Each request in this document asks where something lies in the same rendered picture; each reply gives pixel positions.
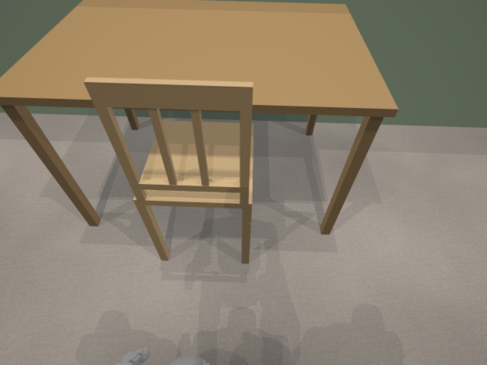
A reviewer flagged table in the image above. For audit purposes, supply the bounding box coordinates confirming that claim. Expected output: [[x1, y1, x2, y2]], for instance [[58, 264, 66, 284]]
[[0, 0, 399, 235]]

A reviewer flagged robot left hand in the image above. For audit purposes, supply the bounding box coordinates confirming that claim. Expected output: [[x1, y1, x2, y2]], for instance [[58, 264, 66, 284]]
[[116, 348, 151, 365]]

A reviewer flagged chair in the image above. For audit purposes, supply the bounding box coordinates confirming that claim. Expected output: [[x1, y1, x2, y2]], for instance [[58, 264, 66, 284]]
[[84, 77, 254, 264]]

